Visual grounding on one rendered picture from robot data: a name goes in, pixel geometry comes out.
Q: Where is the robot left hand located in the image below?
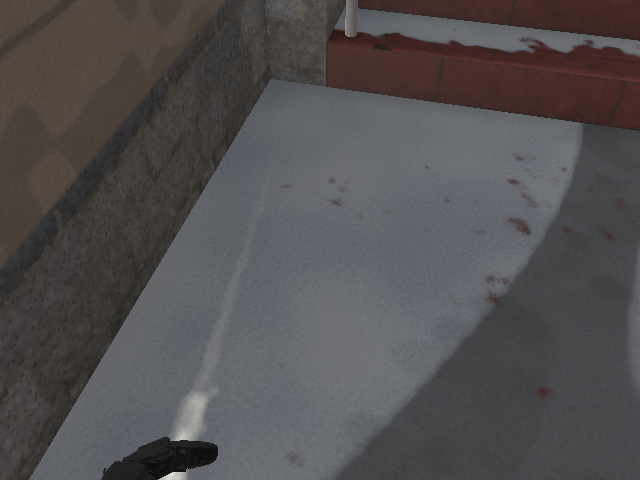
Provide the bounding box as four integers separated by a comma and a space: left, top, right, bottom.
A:
101, 437, 218, 480

